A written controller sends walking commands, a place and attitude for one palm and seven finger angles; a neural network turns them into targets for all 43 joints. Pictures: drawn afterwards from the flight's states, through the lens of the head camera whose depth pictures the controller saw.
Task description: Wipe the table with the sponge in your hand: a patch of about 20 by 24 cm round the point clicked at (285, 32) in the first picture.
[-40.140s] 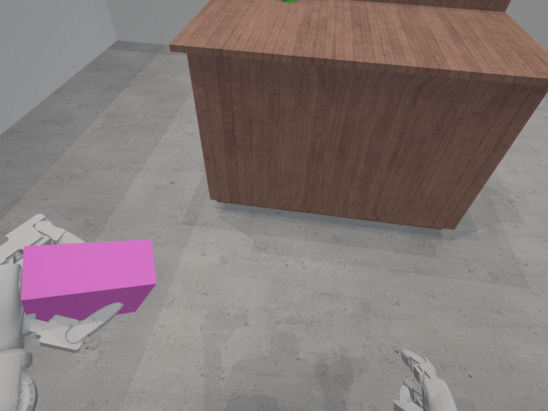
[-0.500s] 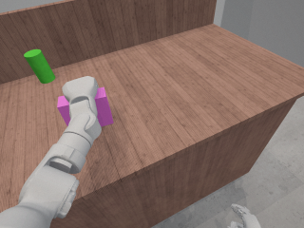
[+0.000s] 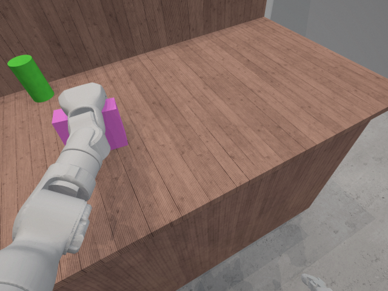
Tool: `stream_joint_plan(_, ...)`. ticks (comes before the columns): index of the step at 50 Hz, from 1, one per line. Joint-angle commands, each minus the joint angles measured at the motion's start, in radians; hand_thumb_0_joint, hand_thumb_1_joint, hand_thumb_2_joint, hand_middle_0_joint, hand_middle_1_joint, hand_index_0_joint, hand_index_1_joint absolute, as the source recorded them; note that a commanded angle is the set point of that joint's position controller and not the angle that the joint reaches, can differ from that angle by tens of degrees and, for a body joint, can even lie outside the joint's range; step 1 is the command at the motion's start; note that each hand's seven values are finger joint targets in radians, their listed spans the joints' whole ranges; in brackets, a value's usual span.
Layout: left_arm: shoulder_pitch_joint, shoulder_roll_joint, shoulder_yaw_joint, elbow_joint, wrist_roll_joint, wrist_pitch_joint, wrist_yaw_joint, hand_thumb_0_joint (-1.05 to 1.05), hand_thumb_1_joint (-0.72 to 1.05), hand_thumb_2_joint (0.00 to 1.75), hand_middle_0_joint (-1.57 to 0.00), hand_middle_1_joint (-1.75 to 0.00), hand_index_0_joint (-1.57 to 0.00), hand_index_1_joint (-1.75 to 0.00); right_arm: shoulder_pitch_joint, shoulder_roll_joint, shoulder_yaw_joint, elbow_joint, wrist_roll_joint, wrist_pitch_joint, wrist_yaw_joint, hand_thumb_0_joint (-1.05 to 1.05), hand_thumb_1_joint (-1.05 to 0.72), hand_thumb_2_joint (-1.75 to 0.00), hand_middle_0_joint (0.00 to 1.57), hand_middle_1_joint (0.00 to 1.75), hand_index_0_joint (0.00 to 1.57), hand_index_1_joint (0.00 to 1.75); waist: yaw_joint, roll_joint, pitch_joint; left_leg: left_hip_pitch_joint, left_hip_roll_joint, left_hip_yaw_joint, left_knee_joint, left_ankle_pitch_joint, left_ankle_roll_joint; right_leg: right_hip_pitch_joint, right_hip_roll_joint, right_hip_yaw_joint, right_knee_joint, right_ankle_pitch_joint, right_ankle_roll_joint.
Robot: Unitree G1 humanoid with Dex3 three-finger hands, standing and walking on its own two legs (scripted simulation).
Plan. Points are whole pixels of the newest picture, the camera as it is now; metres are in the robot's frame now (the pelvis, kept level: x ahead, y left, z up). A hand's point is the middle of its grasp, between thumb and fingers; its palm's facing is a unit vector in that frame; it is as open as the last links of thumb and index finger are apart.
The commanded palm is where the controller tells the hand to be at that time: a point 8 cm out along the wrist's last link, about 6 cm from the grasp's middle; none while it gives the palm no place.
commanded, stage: wipe back along the third lane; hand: left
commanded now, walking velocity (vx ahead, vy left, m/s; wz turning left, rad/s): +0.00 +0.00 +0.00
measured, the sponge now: (96, 135) +0.44 +0.24 +0.09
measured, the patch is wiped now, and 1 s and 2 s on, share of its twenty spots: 0.95 0.95 0.95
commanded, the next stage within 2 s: slide back across to the middle lane in 1.54 s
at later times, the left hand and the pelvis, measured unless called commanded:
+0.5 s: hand (91, 130) +0.42 +0.23 +0.13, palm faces +0.07 -0.08 -0.99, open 9.4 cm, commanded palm +0.36 +0.21 +0.15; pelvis +0.03 +0.03 +0.00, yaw +1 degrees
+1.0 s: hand (100, 144) +0.37 +0.20 +0.13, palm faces +0.16 -0.13 -0.98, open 9.3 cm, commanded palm +0.31 +0.17 +0.15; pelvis +0.03 +0.04 -0.01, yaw +1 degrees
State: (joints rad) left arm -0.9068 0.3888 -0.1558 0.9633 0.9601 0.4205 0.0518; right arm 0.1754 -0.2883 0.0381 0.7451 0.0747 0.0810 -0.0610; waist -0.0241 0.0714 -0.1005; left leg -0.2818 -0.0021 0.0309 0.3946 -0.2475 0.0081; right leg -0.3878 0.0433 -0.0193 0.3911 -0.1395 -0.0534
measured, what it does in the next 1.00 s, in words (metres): shifts its weight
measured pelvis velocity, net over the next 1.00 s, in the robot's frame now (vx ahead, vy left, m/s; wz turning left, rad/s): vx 0.03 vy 0.04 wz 0.02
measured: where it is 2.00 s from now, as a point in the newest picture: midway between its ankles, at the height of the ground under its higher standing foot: outside the picture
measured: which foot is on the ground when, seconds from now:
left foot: down 0.00-1.00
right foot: down 0.00-1.00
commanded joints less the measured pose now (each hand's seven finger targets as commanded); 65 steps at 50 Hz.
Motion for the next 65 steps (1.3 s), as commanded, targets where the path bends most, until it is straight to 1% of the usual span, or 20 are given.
stream_joint_plan(1,-0.116,0.151,0.006,-0.101,0.013,-0.001,0.032,0.00,0.10,1.30,-1.20,-1.60,-1.20,-1.60,-0.100,-0.109,-0.040,-0.140,0.005,-0.034,0.008,0.00,-0.90,-0.90,0.20,0.30,0.20,0.30,0.041,-0.165,-0.252,-0.068,-0.022,0.005,-0.038,0.151,0.033,0.332,-0.054,0.064,-0.027,0.182,0.015)
stream_joint_plan(13,0.064,0.032,-0.048,-0.388,-0.069,0.197,0.026,0.00,0.10,1.30,-1.20,-1.60,-1.20,-1.60,-0.272,-0.101,-0.029,-0.183,0.024,0.001,0.033,0.00,-0.90,-0.90,0.20,0.30,0.20,0.30,0.087,-0.155,-0.237,0.022,-0.017,0.001,-0.059,0.249,0.028,0.361,-0.042,0.026,-0.017,0.236,0.002)
stream_joint_plan(17,0.056,-0.021,-0.106,-0.433,-0.060,0.266,-0.006,0.00,0.10,1.30,-1.20,-1.60,-1.20,-1.60,-0.298,-0.096,-0.022,-0.183,0.024,0.017,0.037,0.00,-0.90,-0.90,0.20,0.30,0.20,0.30,0.074,-0.174,-0.201,0.060,-0.013,-0.007,-0.053,0.262,0.027,0.330,-0.035,0.006,-0.012,0.229,-0.001)
stream_joint_plan(26,0.131,-0.150,-0.209,-0.599,-0.033,0.289,-0.051,0.00,0.10,1.30,-1.20,-1.60,-1.20,-1.60,-0.346,-0.070,-0.012,-0.225,0.019,0.042,0.070,0.00,-0.90,-0.90,0.20,0.30,0.20,0.30,0.079,-0.147,-0.224,0.131,-0.010,-0.024,0.005,0.425,0.017,0.327,-0.024,-0.019,0.053,0.364,-0.024)
stream_joint_plan(28,0.174,-0.147,-0.197,-0.654,-0.041,0.294,-0.053,0.00,0.10,1.30,-1.20,-1.60,-1.20,-1.60,-0.368,-0.067,-0.011,-0.239,0.019,0.048,0.081,0.00,-0.90,-0.90,0.20,0.30,0.20,0.30,0.091,-0.148,-0.232,0.131,-0.004,-0.031,0.014,0.459,0.017,0.335,-0.022,-0.017,0.064,0.384,-0.026)
stream_joint_plan(31,0.198,-0.216,-0.279,-0.682,-0.033,0.322,-0.057,0.00,0.10,1.30,-1.20,-1.60,-1.20,-1.60,-0.383,-0.065,-0.010,-0.237,0.022,0.053,0.101,0.00,-0.90,-0.90,0.20,0.30,0.20,0.30,0.088,-0.098,-0.199,0.148,0.001,-0.042,0.030,0.514,0.009,0.294,-0.016,-0.034,0.082,0.362,-0.031)
stream_joint_plan(33,0.242,-0.211,-0.261,-0.756,-0.050,0.329,-0.058,0.00,0.10,1.30,-1.20,-1.60,-1.20,-1.60,-0.395,-0.064,-0.015,-0.254,0.021,0.054,0.115,0.00,-0.90,-0.90,0.20,0.30,0.20,0.30,0.100,-0.108,-0.228,0.153,0.007,-0.049,0.044,0.560,0.014,0.314,-0.015,-0.031,0.093,0.385,-0.033)
stream_joint_plan(35,0.279,-0.244,-0.302,-0.769,-0.055,0.342,-0.061,0.00,0.10,1.30,-1.20,-1.60,-1.20,-1.60,-0.394,-0.064,-0.012,-0.252,0.021,0.060,0.126,0.00,-0.90,-0.90,0.20,0.30,0.20,0.30,0.094,-0.110,-0.206,0.152,0.009,-0.048,0.052,0.554,0.014,0.302,-0.015,-0.041,0.102,0.383,-0.030)
stream_joint_plan(38,0.258,-0.234,-0.292,-0.826,-0.066,0.348,-0.066,0.00,0.10,1.30,-1.20,-1.60,-1.20,-1.60,-0.406,-0.064,-0.012,-0.259,0.022,0.070,0.128,0.00,-0.90,-0.90,0.20,0.30,0.20,0.30,0.089,-0.153,-0.181,0.130,0.014,-0.056,0.042,0.477,0.018,0.288,-0.010,-0.037,0.098,0.322,-0.032)
stream_joint_plan(42,0.268,-0.249,-0.318,-0.851,-0.057,0.351,-0.066,0.00,0.10,1.30,-1.20,-1.60,-1.20,-1.60,-0.405,-0.061,-0.009,-0.258,0.022,0.082,0.133,0.00,-0.90,-0.90,0.20,0.30,0.20,0.30,0.091,-0.132,-0.161,0.137,0.015,-0.057,0.037,0.447,0.012,0.265,-0.008,-0.044,0.105,0.268,-0.033)
stream_joint_plan(43,0.262,-0.237,-0.299,-0.884,-0.063,0.345,-0.064,0.00,0.10,1.30,-1.20,-1.60,-1.20,-1.60,-0.410,-0.061,-0.009,-0.267,0.019,0.082,0.133,0.00,-0.90,-0.90,0.20,0.30,0.20,0.30,0.093,-0.158,-0.176,0.129,0.013,-0.058,0.045,0.436,0.020,0.280,-0.006,-0.035,0.108,0.283,-0.037)
stream_joint_plan(48,0.387,-0.242,-0.299,-0.958,-0.071,0.337,-0.054,0.00,0.10,1.30,-1.20,-1.60,-1.20,-1.60,-0.425,-0.055,-0.009,-0.285,0.021,0.095,0.151,0.00,-0.90,-0.90,0.20,0.30,0.20,0.30,0.109,-0.154,-0.185,0.123,0.018,-0.060,0.056,0.466,0.017,0.298,-0.006,-0.028,0.127,0.303,-0.037)
stream_joint_plan(49,0.406,-0.269,-0.333,-0.973,-0.067,0.338,-0.053,0.00,0.10,1.30,-1.20,-1.60,-1.20,-1.60,-0.424,-0.052,-0.009,-0.288,0.021,0.096,0.155,0.00,-0.90,-0.90,0.20,0.30,0.20,0.30,0.107,-0.158,-0.188,0.130,0.015,-0.054,0.060,0.457,0.020,0.301,-0.009,-0.033,0.130,0.303,-0.033)
stream_joint_plan(51,0.426,-0.258,-0.326,-0.998,-0.072,0.336,-0.050,0.00,0.10,1.30,-1.20,-1.60,-1.20,-1.60,-0.425,-0.054,-0.010,-0.287,0.023,0.106,0.158,0.00,-0.90,-0.90,0.20,0.30,0.20,0.30,0.105,-0.163,-0.161,0.120,0.016,-0.051,0.054,0.413,0.019,0.291,-0.006,-0.033,0.125,0.279,-0.033)
stream_joint_plan(53,0.435,-0.197,-0.265,-1.045,-0.087,0.330,-0.041,0.00,0.10,1.30,-1.20,-1.60,-1.20,-1.60,-0.440,-0.056,-0.006,-0.296,0.023,0.112,0.153,0.00,-0.90,-0.90,0.20,0.30,0.20,0.30,0.112,-0.175,-0.137,0.092,0.017,-0.053,0.042,0.356,0.022,0.300,-0.005,-0.014,0.117,0.259,-0.037)
stream_joint_plan(55,0.442,-0.239,-0.313,-1.044,-0.080,0.331,-0.038,0.00,0.10,1.30,-1.20,-1.60,-1.20,-1.60,-0.431,-0.051,-0.005,-0.293,0.025,0.117,0.150,0.00,-0.90,-0.90,0.20,0.30,0.20,0.30,0.103,-0.158,-0.122,0.097,0.016,-0.048,0.039,0.342,0.020,0.286,-0.006,-0.021,0.119,0.231,-0.035)
stream_joint_plan(58,0.465,-0.187,-0.264,-1.099,-0.086,0.321,-0.029,0.00,0.10,1.30,-1.20,-1.60,-1.20,-1.60,-0.443,-0.055,-0.003,-0.306,0.023,0.124,0.147,0.00,-0.90,-0.90,0.20,0.30,0.20,0.30,0.114,-0.136,-0.120,0.083,0.016,-0.052,0.032,0.305,0.024,0.293,-0.002,0.006,0.115,0.207,-0.043)
stream_joint_plan(60,0.497,-0.243,-0.327,-1.096,-0.082,0.322,-0.029,0.00,0.10,1.30,-1.20,-1.60,-1.20,-1.60,-0.436,-0.050,-0.005,-0.307,0.025,0.128,0.152,0.00,-0.90,-0.90,0.20,0.30,0.20,0.30,0.104,-0.137,-0.108,0.089,0.015,-0.048,0.037,0.298,0.025,0.282,-0.003,-0.004,0.115,0.189,-0.039)
stream_joint_plan(63,0.510,-0.184,-0.267,-1.144,-0.088,0.313,-0.021,0.00,0.10,1.30,-1.20,-1.60,-1.20,-1.60,-0.445,-0.052,-0.004,-0.317,0.024,0.134,0.149,0.00,-0.90,-0.90,0.20,0.30,0.20,0.30,0.110,-0.141,-0.109,0.068,0.013,-0.049,0.029,0.252,0.029,0.297,0.001,0.028,0.105,0.166,-0.041)
stream_joint_plan(65,0.530,-0.223,-0.312,-1.130,-0.084,0.314,-0.019,0.00,0.10,1.30,-1.20,-1.60,-1.20,-1.60,-0.439,-0.050,-0.006,-0.314,0.026,0.136,0.151,0.00,-0.90,-0.90,0.20,0.30,0.20,0.30,0.101,-0.145,-0.097,0.069,0.011,-0.042,0.032,0.238,0.029,0.291,-0.002,0.022,0.102,0.150,-0.036)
